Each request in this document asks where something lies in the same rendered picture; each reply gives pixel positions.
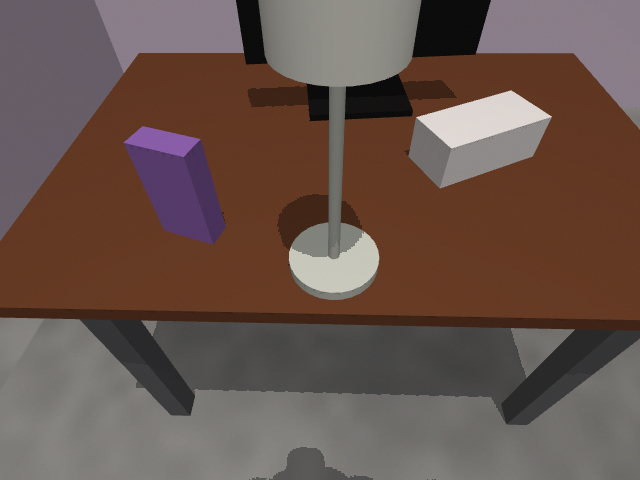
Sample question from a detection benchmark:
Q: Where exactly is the table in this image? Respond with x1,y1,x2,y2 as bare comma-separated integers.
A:
0,53,640,425

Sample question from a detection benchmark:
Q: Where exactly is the desk lamp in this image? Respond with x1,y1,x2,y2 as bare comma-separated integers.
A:
258,0,421,300

